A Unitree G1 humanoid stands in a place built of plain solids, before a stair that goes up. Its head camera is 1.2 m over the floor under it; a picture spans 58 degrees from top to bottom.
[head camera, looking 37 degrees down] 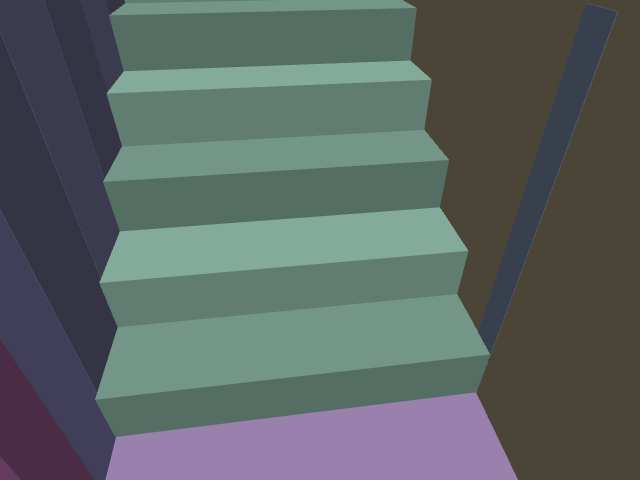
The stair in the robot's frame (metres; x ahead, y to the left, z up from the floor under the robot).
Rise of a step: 0.18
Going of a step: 0.25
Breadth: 1.09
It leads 8 degrees to the left of straight ahead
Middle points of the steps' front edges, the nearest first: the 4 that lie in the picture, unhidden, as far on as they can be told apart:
0.72 0.05 0.19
0.97 0.08 0.37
1.22 0.11 0.56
1.47 0.15 0.74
